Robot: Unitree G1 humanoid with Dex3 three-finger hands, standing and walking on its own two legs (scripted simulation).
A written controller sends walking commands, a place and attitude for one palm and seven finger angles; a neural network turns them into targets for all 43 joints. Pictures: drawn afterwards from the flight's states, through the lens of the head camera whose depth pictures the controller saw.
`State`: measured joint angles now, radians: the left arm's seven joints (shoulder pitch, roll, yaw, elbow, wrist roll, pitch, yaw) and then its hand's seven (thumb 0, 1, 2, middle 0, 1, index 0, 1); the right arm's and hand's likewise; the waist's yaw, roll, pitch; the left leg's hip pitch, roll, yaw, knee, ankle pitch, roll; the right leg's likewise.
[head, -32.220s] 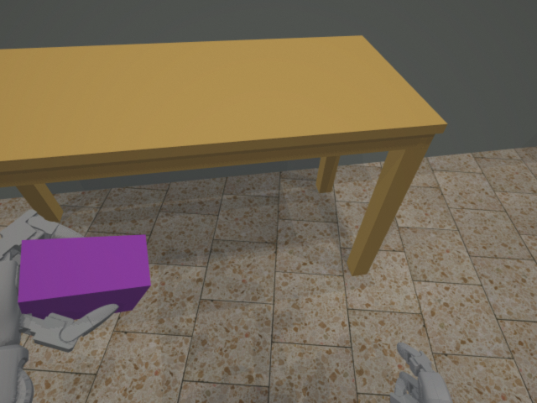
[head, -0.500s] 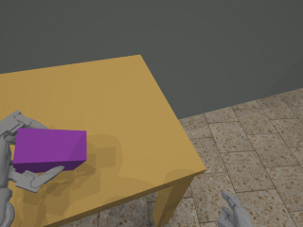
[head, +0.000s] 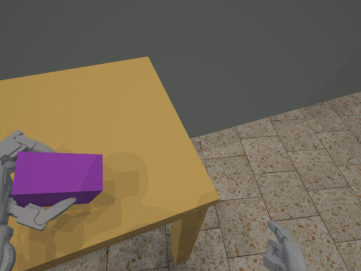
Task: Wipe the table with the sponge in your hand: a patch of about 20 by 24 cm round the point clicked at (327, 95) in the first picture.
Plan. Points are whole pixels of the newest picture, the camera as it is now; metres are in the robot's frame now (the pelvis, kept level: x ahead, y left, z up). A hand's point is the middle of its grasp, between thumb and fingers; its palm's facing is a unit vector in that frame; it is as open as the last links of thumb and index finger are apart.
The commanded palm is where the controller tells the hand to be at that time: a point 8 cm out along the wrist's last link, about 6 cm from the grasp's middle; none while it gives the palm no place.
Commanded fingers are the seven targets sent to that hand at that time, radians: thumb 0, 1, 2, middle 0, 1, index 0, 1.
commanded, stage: shuffle to correct the standing spot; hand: left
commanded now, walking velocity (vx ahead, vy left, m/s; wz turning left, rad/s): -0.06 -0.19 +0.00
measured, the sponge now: (71, 181) +0.23 +0.21 +0.13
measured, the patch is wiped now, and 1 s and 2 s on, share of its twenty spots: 0.00 0.00 0.00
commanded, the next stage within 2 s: come to a stop and stand still in 1.12 s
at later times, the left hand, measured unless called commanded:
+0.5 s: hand (39, 190) +0.20 +0.23 +0.17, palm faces +0.30 -0.83 -0.47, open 10.1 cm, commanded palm +0.14 +0.27 +0.18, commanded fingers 0.00 0.10 1.30 -1.20 -1.60 -1.20 -1.60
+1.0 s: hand (34, 204) +0.18 +0.23 +0.17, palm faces +0.34 -0.86 -0.39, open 10.1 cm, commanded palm +0.13 +0.28 +0.18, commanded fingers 0.00 0.10 1.30 -1.20 -1.60 -1.20 -1.60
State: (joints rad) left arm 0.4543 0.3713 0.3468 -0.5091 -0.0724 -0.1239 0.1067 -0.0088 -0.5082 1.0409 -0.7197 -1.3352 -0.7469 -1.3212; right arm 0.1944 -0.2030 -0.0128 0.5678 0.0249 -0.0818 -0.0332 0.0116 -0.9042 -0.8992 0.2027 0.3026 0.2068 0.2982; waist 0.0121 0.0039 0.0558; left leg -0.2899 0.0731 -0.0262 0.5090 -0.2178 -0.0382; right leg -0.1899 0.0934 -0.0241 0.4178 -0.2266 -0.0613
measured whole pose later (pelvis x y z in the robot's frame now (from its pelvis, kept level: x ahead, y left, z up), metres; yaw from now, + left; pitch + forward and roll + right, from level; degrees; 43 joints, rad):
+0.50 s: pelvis -0.02 -0.01 +0.00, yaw +0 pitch +1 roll -2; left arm 0.50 0.44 0.41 -0.59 -0.08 -0.19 0.09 -0.01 -0.51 1.04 -0.72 -1.34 -0.75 -1.32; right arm 0.16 -0.19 -0.02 0.55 0.02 -0.08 -0.05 0.01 -0.91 -0.90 0.20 0.30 0.21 0.30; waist 0.01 0.01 0.10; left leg -0.36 0.09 -0.03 0.54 -0.19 -0.05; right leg -0.26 0.11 -0.03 0.46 -0.21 -0.07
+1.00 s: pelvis -0.03 +0.00 -0.01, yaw +0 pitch -1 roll -2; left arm 0.50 0.38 0.35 -0.59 -0.06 -0.14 0.10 -0.01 -0.51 1.04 -0.72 -1.33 -0.75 -1.32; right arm 0.25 -0.17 0.01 0.58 0.01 -0.09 -0.01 0.01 -0.90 -0.90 0.20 0.30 0.21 0.30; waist 0.00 0.00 0.04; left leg -0.37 0.07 -0.03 0.68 -0.37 0.00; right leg -0.25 0.06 -0.09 0.51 -0.24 -0.07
